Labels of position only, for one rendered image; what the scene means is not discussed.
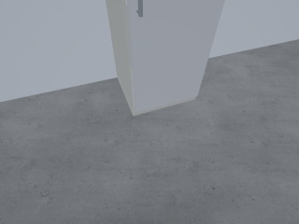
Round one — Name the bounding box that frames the fridge door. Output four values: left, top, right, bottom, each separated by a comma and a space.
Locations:
127, 0, 225, 113

